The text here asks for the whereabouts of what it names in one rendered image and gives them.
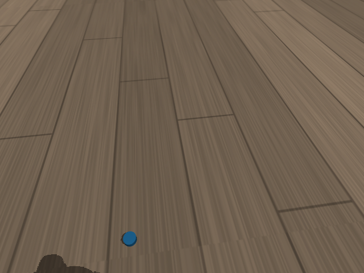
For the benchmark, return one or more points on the tin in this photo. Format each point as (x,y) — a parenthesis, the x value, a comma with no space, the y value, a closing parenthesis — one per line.
(129,239)

